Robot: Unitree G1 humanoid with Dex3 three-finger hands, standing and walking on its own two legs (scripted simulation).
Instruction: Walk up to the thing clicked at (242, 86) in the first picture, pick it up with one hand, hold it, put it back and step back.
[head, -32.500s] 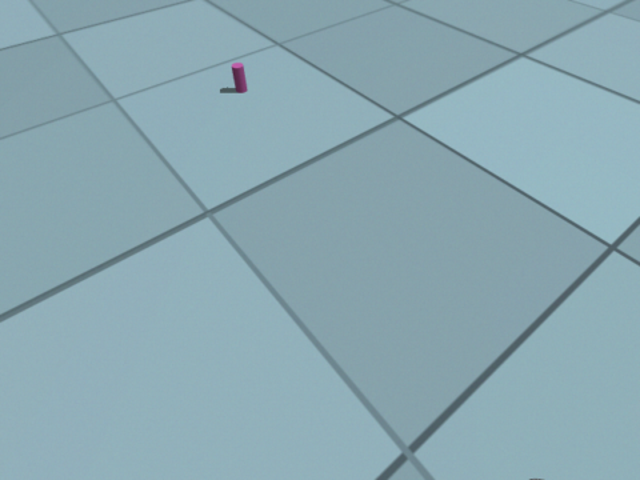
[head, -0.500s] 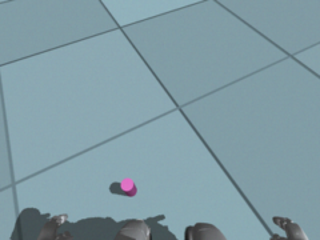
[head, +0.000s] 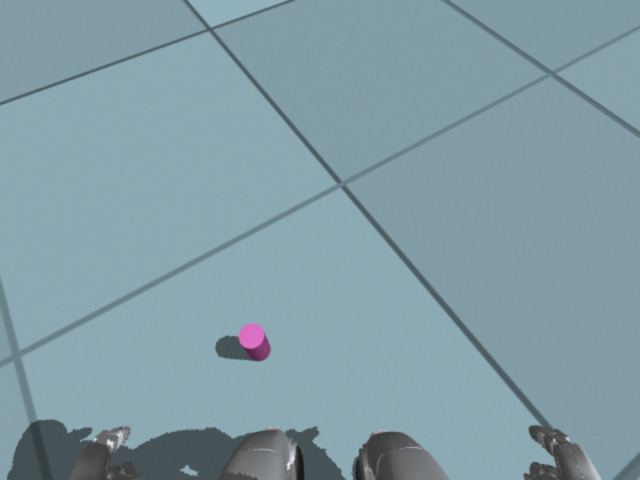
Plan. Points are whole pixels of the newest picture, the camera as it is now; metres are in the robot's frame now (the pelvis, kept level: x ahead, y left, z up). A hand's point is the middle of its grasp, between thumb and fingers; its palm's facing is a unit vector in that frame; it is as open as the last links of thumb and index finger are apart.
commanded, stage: step back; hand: left
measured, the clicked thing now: (255, 343) +0.43 +0.20 -0.67
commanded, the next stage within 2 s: none
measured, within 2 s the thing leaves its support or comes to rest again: neither
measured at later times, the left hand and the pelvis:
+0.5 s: hand out of the picture +0.00 +0.28 -0.14, palm faces +0.05 -0.93 -0.36, open 7.4 cm; pelvis -0.12 +0.01 +0.01, yaw +4 degrees
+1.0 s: hand out of the picture -0.20 +0.23 -0.12, palm faces -0.01 -0.90 -0.43, open 7.4 cm; pelvis -0.27 -0.04 +0.01, yaw -1 degrees
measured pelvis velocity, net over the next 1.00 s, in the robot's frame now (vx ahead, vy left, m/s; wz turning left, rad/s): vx -0.27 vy -0.04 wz -0.01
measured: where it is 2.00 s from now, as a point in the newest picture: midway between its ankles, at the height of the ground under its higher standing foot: outside the picture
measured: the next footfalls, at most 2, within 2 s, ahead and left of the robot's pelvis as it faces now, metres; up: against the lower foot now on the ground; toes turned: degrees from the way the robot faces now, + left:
right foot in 0.02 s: +0.03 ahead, -0.12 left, +0.00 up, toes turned +4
left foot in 0.38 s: -0.07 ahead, +0.13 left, +0.00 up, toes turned +1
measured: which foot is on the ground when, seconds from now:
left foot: down 0.00-0.06, up 0.08-0.36, down 0.38-0.84, up 0.86-1.00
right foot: up 0.00-0.00, down 0.02-0.40, up 0.42-0.78, down 0.80-1.00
